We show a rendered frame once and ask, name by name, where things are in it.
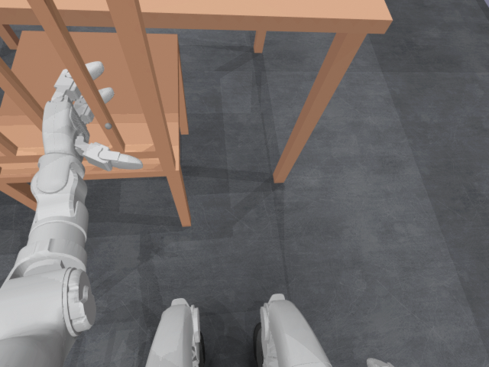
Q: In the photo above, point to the left robot forearm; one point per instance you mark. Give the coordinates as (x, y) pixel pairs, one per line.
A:
(59, 230)

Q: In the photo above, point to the chair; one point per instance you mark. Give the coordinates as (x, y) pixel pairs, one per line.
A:
(147, 111)

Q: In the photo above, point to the robot right shin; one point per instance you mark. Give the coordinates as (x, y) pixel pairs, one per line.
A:
(269, 350)

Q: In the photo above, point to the robot left hand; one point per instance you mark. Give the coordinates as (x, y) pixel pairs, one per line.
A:
(63, 121)

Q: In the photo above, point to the right robot thigh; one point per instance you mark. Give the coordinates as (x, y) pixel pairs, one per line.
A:
(296, 343)

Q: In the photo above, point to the left robot upper arm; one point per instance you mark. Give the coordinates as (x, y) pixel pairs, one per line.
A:
(41, 316)

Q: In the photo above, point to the table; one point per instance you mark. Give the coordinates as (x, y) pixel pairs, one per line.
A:
(351, 20)

